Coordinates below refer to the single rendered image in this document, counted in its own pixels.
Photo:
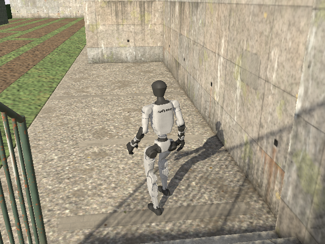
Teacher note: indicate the left robot forearm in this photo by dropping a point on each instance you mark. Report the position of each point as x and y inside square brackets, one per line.
[138, 137]

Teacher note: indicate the left robot hand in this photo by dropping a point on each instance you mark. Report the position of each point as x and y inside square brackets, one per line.
[130, 148]

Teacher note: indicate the robot left upper arm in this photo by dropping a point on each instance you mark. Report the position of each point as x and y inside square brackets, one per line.
[146, 111]

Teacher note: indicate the humanoid robot head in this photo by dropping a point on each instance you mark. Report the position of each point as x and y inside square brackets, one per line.
[159, 87]

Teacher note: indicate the robot right upper arm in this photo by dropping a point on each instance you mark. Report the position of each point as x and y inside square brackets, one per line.
[178, 113]

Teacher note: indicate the robot left thigh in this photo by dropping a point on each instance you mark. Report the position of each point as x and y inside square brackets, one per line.
[150, 153]

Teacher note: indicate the right robot hand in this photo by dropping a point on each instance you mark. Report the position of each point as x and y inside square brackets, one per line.
[180, 142]

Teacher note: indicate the right robot forearm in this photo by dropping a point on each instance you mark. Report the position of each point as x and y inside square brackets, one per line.
[181, 132]

